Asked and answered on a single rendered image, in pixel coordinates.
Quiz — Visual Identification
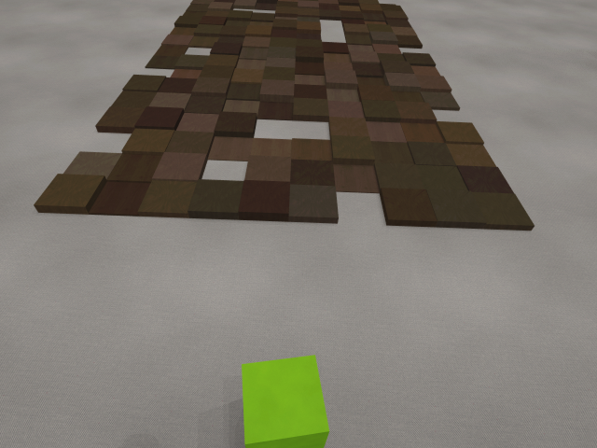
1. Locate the carton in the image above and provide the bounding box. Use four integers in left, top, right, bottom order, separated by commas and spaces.
242, 355, 329, 448

